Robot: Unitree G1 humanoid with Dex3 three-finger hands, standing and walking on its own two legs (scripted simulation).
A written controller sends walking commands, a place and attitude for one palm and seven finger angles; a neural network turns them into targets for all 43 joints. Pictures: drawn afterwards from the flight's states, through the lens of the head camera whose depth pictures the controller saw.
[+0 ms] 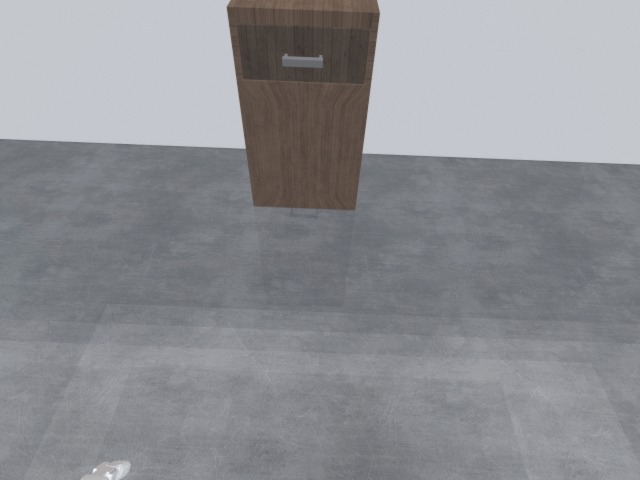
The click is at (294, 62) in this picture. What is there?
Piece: drawer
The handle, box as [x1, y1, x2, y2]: [282, 54, 322, 67]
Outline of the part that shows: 282,57 282,65 285,66 322,67 321,55 319,55 318,57 294,57 285,54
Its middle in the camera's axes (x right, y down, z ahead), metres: -0.06 -0.60 +1.29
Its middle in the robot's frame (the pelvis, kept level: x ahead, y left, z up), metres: +1.36 +0.13 -0.06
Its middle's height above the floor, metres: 0.71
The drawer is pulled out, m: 0.00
